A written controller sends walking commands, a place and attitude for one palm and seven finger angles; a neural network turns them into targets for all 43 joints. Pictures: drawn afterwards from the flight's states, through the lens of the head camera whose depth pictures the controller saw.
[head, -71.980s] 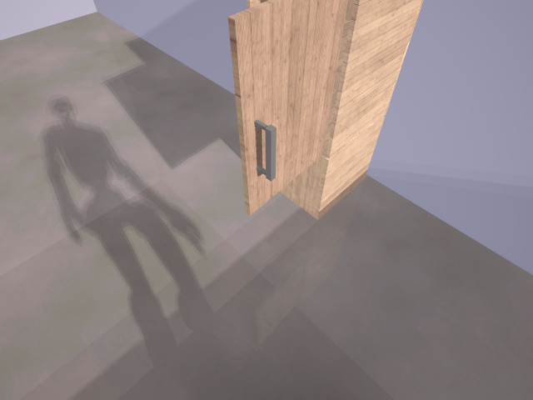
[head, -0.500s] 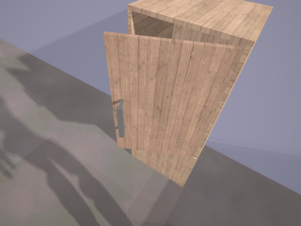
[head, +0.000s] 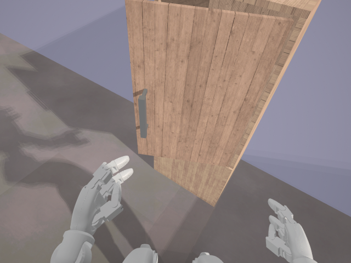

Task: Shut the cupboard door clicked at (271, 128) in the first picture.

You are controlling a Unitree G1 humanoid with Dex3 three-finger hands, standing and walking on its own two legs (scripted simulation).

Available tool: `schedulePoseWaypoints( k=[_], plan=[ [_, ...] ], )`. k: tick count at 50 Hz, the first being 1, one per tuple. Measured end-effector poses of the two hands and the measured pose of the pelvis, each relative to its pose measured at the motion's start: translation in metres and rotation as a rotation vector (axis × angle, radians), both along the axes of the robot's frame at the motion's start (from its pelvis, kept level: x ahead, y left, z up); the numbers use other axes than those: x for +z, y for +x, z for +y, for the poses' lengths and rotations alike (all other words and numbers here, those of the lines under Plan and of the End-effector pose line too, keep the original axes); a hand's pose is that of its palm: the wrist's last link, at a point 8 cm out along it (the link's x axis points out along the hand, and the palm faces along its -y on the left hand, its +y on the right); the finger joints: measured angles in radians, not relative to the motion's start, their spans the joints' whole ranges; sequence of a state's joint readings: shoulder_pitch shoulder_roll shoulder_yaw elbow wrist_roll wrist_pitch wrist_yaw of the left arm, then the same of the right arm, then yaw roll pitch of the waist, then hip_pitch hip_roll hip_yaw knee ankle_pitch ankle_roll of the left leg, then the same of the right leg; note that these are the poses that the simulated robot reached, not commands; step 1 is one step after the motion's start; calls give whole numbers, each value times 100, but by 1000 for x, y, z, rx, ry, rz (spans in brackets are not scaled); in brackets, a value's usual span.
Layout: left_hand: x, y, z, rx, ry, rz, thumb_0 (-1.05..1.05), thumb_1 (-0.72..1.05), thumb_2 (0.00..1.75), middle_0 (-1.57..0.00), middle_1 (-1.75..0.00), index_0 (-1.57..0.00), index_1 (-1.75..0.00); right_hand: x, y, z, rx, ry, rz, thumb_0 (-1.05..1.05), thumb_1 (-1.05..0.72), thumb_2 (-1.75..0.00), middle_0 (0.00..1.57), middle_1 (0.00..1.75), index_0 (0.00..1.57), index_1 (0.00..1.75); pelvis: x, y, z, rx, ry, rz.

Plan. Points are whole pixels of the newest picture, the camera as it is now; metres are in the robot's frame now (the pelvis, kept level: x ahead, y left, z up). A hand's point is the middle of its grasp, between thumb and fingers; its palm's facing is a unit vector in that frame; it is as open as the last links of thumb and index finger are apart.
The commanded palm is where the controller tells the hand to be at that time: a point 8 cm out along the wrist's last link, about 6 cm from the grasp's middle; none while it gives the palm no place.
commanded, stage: raise the hand and make a fist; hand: left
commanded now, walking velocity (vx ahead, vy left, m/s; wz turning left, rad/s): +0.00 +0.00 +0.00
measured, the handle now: (144, 114) +0.57 +0.12 -0.01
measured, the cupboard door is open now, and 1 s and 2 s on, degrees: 26 26 26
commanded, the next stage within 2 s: bring the fist close to the handle in 1.58 s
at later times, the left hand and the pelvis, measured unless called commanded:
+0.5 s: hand (110, 228) +0.21 +0.15 -0.02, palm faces -0.12 -0.99 +0.01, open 4.2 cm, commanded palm +0.19 +0.21 +0.00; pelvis +0.01 -0.01 -0.04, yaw -1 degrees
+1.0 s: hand (104, 190) +0.28 +0.18 +0.01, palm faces -0.03 -1.00 -0.04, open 3.1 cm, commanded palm +0.26 +0.22 +0.00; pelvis +0.08 -0.02 -0.05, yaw +0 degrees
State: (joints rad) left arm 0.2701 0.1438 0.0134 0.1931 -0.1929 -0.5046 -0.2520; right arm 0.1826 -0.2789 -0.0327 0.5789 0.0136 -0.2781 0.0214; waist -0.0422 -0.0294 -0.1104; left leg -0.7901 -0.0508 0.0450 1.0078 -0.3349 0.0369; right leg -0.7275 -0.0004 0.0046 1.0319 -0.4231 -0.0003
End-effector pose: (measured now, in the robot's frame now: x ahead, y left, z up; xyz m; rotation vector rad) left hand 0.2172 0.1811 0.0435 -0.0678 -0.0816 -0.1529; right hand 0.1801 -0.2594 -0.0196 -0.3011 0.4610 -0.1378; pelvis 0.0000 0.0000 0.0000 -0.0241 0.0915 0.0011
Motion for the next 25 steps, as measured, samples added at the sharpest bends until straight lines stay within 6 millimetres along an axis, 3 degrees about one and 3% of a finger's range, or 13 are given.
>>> schedulePoseWaypoints(
  k=[5,7,9,11,14,16,19,21,23,25],
  plan=[
    [-84,-53,23,27,15,227,0,91,90,-43,-55,-43,-55,-3,34,5,53,-47,-66,1,-90,-90,20,30,20,30,-37,-4,-6,-18,-15,42],
    [-96,-74,39,102,33,277,1,91,90,-47,-59,-47,-59,-12,44,13,89,-55,-71,1,-90,-90,20,30,20,30,-48,-4,-7,-8,-30,60],
    [-84,-84,50,167,59,220,2,90,90,-50,-63,-50,-63,-25,52,23,127,-51,-69,1,-90,-90,20,30,20,30,-57,-4,-7,4,-50,72],
    [-59,-84,52,199,75,93,2,91,90,-53,-67,-54,-67,-41,57,35,161,-29,-56,1,-90,-90,20,30,20,30,-64,-4,-7,15,-68,77],
    [-21,-66,38,154,83,-101,2,91,90,-59,-73,-59,-73,-67,55,54,189,28,-24,1,-90,-90,20,30,20,30,-70,-6,-6,29,-86,88],
    [-11,-47,21,77,94,-139,2,91,90,-62,-77,-62,-77,-81,46,63,178,80,13,1,-90,-90,20,30,20,30,-70,-7,-6,33,-84,104],
    [-27,-21,3,-44,127,11,1,90,90,-68,-83,-68,-83,-94,25,69,123,161,95,1,-90,-90,20,30,21,30,-63,-7,-8,29,-62,131],
    [-46,-13,0,-81,131,179,1,90,90,-71,-87,-72,-87,-98,9,66,75,193,154,1,-90,-90,20,30,21,30,-55,-5,-9,19,-44,141],
    [-58,-15,9,-53,114,313,1,90,90,-75,-91,-75,-91,-97,-4,58,22,199,199,1,-89,-90,21,30,21,30,-48,0,-10,5,-35,147],
    [-58,-22,24,23,98,355,1,90,90,-79,-95,-79,-94,-96,-13,46,-26,182,220,1,-89,-90,21,30,21,30,-44,7,-11,-7,-35,149]
  ],
)
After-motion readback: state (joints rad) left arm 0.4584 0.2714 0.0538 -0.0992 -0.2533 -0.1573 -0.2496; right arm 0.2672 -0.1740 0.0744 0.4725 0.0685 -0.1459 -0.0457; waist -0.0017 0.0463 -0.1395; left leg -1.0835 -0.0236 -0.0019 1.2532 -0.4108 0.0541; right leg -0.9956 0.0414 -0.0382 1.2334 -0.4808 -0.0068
